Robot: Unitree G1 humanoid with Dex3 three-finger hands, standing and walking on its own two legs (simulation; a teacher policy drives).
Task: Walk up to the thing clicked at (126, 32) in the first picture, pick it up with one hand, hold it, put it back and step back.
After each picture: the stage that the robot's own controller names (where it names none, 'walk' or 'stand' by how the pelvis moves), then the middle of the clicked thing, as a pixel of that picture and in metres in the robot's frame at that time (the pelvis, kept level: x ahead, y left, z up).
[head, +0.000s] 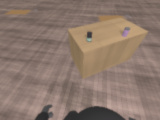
stand; (125, 32) +1.11 -0.42 -0.08
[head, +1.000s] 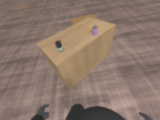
walk; (94, 30) +1.04 +0.05 -0.05
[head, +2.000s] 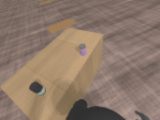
walk; (82, 49) +0.63 +0.18 -0.05
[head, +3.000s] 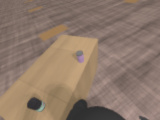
stand; (80, 56) +0.57 +0.18 -0.07
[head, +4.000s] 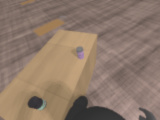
walk; (80, 53) +0.57 +0.19 -0.06
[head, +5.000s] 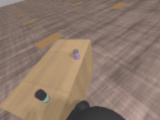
stand; (76, 54) +0.66 +0.25 -0.08
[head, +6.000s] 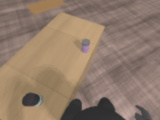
stand; (85, 46) +0.56 +0.10 -0.05
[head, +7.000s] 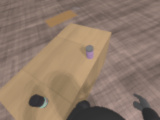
stand; (89, 52) +0.54 +0.11 -0.05
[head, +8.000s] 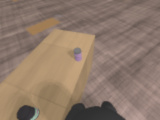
stand; (77, 54) +0.54 +0.15 -0.03
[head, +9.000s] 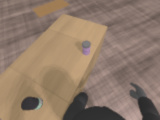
stand; (86, 48) +0.53 +0.15 -0.04
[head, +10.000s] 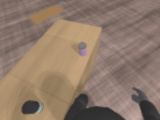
stand; (82, 49) +0.53 +0.17 -0.04
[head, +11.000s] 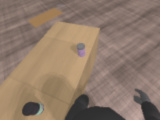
stand; (81, 50) +0.53 +0.18 -0.04
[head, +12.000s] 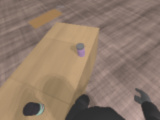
stand; (80, 50) +0.53 +0.19 -0.04
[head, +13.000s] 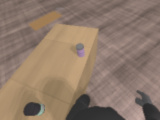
stand; (80, 50) +0.53 +0.19 -0.04
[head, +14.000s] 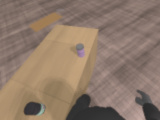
stand; (80, 50) +0.53 +0.19 -0.04
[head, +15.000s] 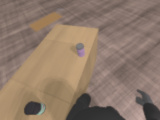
stand; (80, 50) +0.54 +0.19 -0.04
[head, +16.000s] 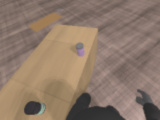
stand; (80, 49) +0.54 +0.19 -0.03
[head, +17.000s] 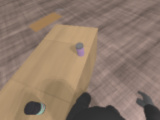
stand; (80, 49) +0.54 +0.19 -0.03
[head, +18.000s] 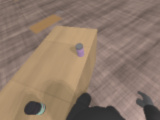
stand; (80, 50) +0.54 +0.19 -0.03
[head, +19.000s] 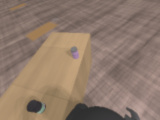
walk; (75, 53) +0.57 +0.24 -0.07
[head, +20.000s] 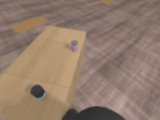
stand; (74, 46) +0.67 +0.21 -0.07
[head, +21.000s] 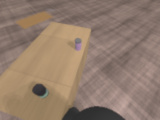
stand; (78, 44) +0.67 +0.17 -0.07
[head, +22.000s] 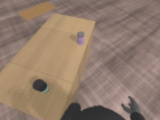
rise first; (80, 38) +0.68 +0.18 -0.06
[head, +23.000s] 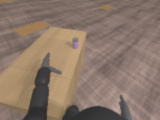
go down; (75, 43) +0.76 +0.19 -0.04
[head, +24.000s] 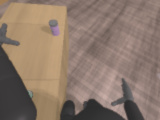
go down; (54, 28) +0.72 +0.20 -0.02
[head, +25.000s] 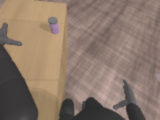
go down; (54, 26) +0.71 +0.21 -0.01
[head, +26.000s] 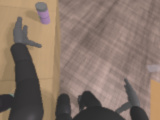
close in; (43, 14) +0.71 +0.22 +0.02
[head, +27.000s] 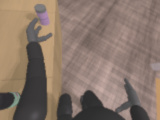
close; (42, 15) +0.72 +0.23 +0.03
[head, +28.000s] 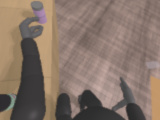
lift; (39, 13) +0.72 +0.23 +0.04
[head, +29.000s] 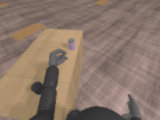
close; (71, 44) +0.72 +0.21 -0.03
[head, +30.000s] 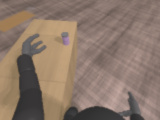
go down; (65, 38) +0.71 +0.21 -0.04
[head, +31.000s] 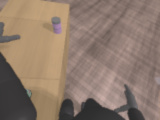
go down; (56, 25) +0.71 +0.20 -0.01
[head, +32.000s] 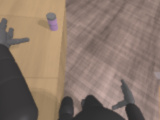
close in; (52, 22) +0.72 +0.21 +0.00
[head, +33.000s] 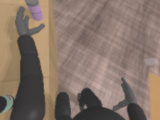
close; (35, 9) +0.73 +0.23 +0.04
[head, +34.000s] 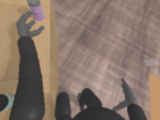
close; (36, 9) +0.73 +0.24 +0.04
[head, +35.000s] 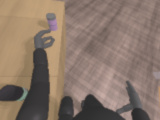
lift; (52, 22) +0.73 +0.21 +0.02
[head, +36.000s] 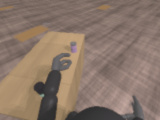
close; (73, 47) +0.72 +0.21 -0.04
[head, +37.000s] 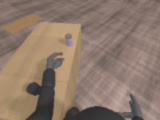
hold; (69, 40) +0.71 +0.21 -0.04
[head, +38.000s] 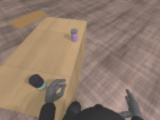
hold; (74, 35) +0.73 +0.20 +0.00
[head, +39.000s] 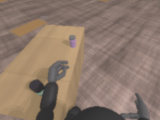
close; (72, 41) +0.72 +0.20 -0.01
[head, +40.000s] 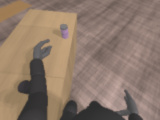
go down; (64, 31) +0.72 +0.21 -0.02
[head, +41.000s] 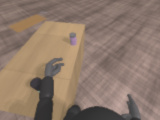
hold; (73, 39) +0.73 +0.20 -0.02
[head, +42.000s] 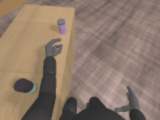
stand; (62, 27) +0.74 +0.21 +0.00
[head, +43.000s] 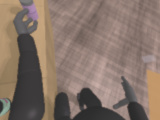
close; (29, 9) +0.73 +0.24 +0.05
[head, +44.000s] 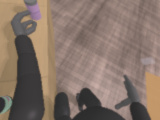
close; (33, 8) +0.73 +0.23 +0.04
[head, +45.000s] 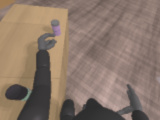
lift; (56, 28) +0.73 +0.21 +0.01
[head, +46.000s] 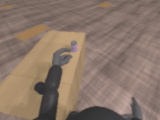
hold; (74, 46) +0.72 +0.20 -0.05
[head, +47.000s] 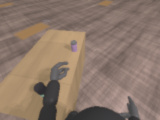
stand; (74, 46) +0.71 +0.21 -0.05
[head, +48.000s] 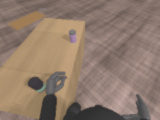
hold; (72, 36) +0.73 +0.20 -0.01
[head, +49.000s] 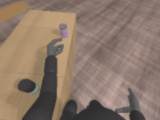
close; (63, 31) +0.73 +0.21 -0.01
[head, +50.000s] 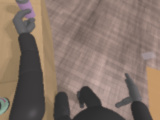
close; (25, 6) +0.74 +0.24 +0.05
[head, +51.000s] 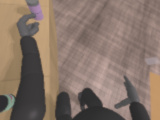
close; (35, 9) +0.73 +0.23 +0.04
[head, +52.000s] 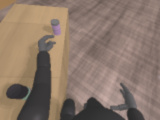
stand; (56, 27) +0.73 +0.21 +0.01
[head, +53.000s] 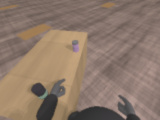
stand; (75, 46) +0.70 +0.19 -0.02
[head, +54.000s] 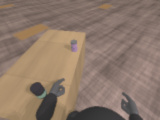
stand; (74, 46) +0.70 +0.20 -0.01
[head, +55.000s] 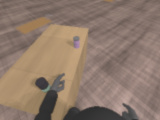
stand; (76, 42) +0.73 +0.19 -0.05
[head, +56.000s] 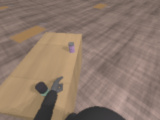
stand; (71, 47) +0.74 +0.22 -0.08
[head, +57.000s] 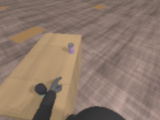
stand; (71, 48) +0.73 +0.22 -0.08
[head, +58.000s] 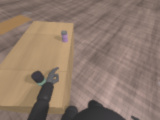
walk; (64, 36) +0.81 +0.25 -0.06
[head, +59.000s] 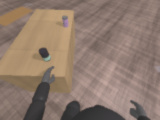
walk; (65, 21) +1.00 +0.30 -0.06
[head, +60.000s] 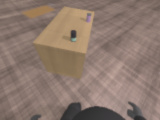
walk; (88, 17) +1.29 +0.19 -0.06
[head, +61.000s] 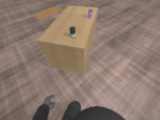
stand; (90, 14) +1.35 +0.10 -0.05
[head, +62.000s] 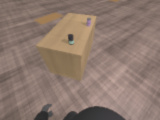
stand; (88, 22) +1.31 +0.09 -0.08
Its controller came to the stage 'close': yes
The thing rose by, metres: 0.00
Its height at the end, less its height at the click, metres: +0.00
